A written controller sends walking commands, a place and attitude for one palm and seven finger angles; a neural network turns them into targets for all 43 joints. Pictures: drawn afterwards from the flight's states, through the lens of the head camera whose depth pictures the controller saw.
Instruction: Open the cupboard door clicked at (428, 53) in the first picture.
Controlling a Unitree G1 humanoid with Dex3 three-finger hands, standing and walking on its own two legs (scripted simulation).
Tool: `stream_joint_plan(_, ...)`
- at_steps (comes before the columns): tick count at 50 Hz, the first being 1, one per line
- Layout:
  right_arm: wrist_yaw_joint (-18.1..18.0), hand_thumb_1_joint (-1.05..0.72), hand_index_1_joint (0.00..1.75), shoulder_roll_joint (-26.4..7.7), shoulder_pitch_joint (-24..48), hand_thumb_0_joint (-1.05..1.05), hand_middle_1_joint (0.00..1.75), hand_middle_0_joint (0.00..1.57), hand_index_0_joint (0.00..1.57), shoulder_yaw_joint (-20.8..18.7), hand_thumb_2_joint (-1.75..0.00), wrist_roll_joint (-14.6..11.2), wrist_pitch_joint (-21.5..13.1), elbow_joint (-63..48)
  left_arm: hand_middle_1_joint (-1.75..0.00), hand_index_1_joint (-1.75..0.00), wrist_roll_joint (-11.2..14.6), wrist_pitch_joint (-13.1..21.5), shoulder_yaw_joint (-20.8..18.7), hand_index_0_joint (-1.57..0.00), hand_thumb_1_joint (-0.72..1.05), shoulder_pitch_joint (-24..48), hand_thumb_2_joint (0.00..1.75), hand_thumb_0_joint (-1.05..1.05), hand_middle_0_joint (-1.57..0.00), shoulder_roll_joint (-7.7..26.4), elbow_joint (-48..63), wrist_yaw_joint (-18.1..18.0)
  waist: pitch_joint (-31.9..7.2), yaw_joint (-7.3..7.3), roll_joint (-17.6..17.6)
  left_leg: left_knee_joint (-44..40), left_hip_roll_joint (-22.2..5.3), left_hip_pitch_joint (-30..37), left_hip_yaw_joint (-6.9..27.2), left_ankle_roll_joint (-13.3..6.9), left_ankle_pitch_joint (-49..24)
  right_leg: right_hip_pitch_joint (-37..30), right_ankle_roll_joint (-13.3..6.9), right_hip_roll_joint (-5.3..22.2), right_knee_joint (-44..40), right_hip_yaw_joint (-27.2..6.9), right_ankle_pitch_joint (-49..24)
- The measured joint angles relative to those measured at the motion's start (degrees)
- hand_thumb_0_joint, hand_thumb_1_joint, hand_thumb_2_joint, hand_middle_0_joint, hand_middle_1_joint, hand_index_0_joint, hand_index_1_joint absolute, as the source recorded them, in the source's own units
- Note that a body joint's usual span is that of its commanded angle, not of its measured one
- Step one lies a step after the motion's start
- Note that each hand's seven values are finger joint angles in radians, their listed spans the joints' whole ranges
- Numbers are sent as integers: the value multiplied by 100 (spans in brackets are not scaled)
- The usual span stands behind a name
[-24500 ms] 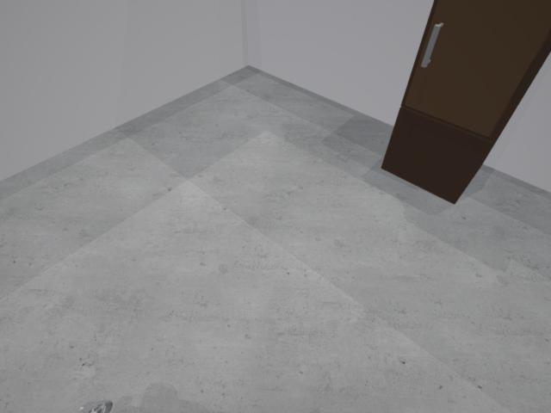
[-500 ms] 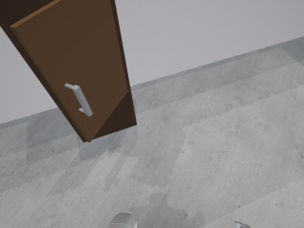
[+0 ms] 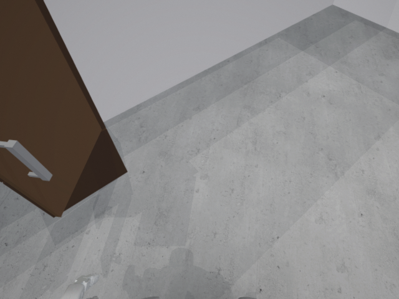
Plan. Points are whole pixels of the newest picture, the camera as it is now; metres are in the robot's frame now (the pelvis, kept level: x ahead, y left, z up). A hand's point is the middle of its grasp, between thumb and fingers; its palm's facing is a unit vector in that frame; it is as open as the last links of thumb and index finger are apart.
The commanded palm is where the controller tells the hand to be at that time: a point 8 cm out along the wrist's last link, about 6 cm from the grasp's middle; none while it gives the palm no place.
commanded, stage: walk to a spot facing it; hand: left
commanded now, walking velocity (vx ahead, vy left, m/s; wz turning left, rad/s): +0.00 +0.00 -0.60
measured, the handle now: (23, 161) +0.40 +0.46 -0.04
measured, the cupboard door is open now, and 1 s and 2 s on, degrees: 44 44 44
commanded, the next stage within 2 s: turn to face it in 1.66 s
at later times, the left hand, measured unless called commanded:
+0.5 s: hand (152, 256) +0.22 +0.13 -0.14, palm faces -0.33 -0.93 -0.15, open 7.4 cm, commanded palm none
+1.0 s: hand (198, 217) +0.33 +0.02 -0.17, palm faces -0.46 -0.87 -0.16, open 7.3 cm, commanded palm none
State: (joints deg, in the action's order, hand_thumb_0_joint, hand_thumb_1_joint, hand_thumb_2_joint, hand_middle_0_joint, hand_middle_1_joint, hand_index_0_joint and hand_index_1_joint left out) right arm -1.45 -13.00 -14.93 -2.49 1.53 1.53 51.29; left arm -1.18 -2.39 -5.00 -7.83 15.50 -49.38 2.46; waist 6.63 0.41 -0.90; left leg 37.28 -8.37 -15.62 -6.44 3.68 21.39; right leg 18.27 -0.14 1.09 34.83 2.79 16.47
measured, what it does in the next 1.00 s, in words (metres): walks ahead, turning right: left foot, then right foot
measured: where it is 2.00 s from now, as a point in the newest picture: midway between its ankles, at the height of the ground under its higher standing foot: (295, 216)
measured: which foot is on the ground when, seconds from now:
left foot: down 0.00-0.00, up 0.02-0.26, down 0.28-0.64, up 0.66-0.98, down 1.00-1.00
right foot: down 0.00-0.28, up 0.30-0.62, down 0.64-1.00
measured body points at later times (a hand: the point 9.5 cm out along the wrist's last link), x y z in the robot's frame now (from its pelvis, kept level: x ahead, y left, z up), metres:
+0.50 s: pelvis +0.05 -0.02 +0.02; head +0.10 -0.02 +0.47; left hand +0.23 +0.18 -0.13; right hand -0.04 -0.24 -0.12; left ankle +0.04 +0.12 -0.72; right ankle +0.03 -0.16 -0.66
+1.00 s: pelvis +0.23 -0.14 +0.00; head +0.27 -0.14 +0.45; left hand +0.35 +0.07 -0.16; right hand +0.20 -0.41 -0.12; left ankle +0.35 -0.08 -0.72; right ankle +0.09 -0.18 -0.72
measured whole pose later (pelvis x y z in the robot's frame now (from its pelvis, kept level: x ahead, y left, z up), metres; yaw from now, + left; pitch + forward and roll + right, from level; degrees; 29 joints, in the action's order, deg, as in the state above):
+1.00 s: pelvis +0.23 -0.14 +0.00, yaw -32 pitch +1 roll -1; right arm 0.9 -11.0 -8.5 -2.9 1.5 -3.1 51.5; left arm -1.2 1.4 -4.4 -17.8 11.2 -59.2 1.4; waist 3.6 -0.6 1.0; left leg 33.7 -4.1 -23.8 -4.4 1.6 13.2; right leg 5.3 -1.8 -2.7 28.3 -0.5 23.4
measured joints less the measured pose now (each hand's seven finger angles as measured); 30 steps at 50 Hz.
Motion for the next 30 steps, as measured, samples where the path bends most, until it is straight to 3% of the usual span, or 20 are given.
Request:
stream_joint_plan(3, -15, -90, 30, -213, 102, 0, 30, 20, 20, -112, -90, -61, 172, 125, -29, -30, -10, 81, 48, -20, 91, 83, 89, 0, -19, -93, -49, -121, 106, 72, -166, 1578, 116, -553, 349, -36, 939, 117, -90, -143, 295, -126, 198)
stream_joint_plan(6, -24, -91, 30, -249, 227, 0, 30, 20, 20, -149, -90, -83, 219, 176, -29, -30, -27, 19, 75, -20, 91, 47, 89, 0, -20, -158, -75, -224, 125, 97, -76, 2346, 328, -924, 446, -37, 843, 37, -91, -213, 137, -335, 118)
stream_joint_plan(9, -1, -91, 30, -179, 270, 0, 30, 20, 20, -138, -90, -94, 165, 86, -30, -30, -50, -50, 103, -20, 91, -25, 89, 0, -20, -192, -134, -241, 37, 97, 93, 1874, 471, -913, 391, -35, 629, -28, -96, -257, -80, -564, -30)
stream_joint_plan(13, 34, -91, 30, -67, 182, 0, 30, 20, 20, -77, -90, -73, 18, -65, -30, -30, -40, -114, 122, -20, 91, -137, 89, 0, -20, -249, -201, -182, -159, 112, 201, 403, 616, -425, 329, -84, 233, 16, -58, -373, -85, -795, -18)
stream_joint_plan(14, 41, -91, 30, -86, 85, 0, 30, 20, 20, -46, -90, -48, -56, -120, -30, -30, -25, -140, 125, -20, 91, -198, 89, 0, -20, -289, -193, -159, -277, 121, 115, -146, 565, -238, 396, -181, 355, 135, -73, -475, 96, -788, 240)
stream_joint_plan(17, 18, -91, 30, 38, -93, 0, 30, 20, 20, 43, -90, 47, -222, -68, -30, -30, -35, -186, 71, -20, 91, -208, 89, 1, -20, -284, -240, -45, -339, 138, 155, -171, 430, -194, 243, -381, -138, 656, -37, -436, 1429, -524, 1088)
stream_joint_plan(21, 24, -91, 30, 193, -477, 0, 30, 20, 20, 139, -90, 70, -315, 96, -30, -30, -75, -98, 6, -20, 91, -151, 89, 1, -20, -265, -255, 111, -382, 100, 201, -864, 266, 339, -62, -284, -362, 1196, 70, -87, 2585, -164, 527)
stream_joint_plan(26, 45, -90, 30, 243, -826, 0, 30, 20, 20, 131, -90, 79, -382, 323, -29, -30, -58, -35, 27, -20, 91, 23, 89, 1, -19, -304, -225, 169, -330, 153, 110, -1337, 61, 846, -468, -117, -353, 1198, 94, 236, 1692, 90, 222)
stream_joint_plan(30, 80, -90, 30, 212, -1026, 0, 30, 20, 20, 88, -90, 84, -362, 447, -29, -30, -58, 7, 49, -20, 91, 228, 89, 1, -19, -292, -238, 182, -233, 302, 39, -1094, -157, 1083, -791, 117, 26, 789, -37, 195, 585, 331, 267)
